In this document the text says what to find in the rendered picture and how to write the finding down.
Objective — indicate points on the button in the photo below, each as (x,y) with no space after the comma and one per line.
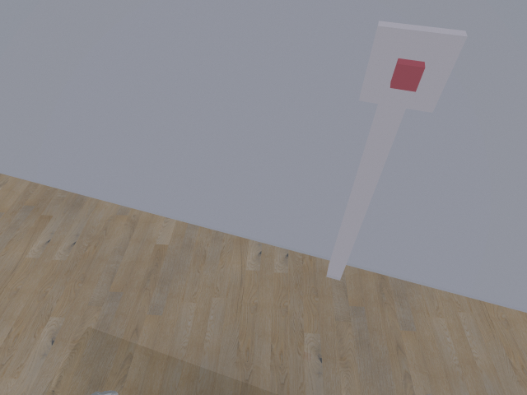
(407,74)

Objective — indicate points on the panel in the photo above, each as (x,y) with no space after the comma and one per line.
(439,48)

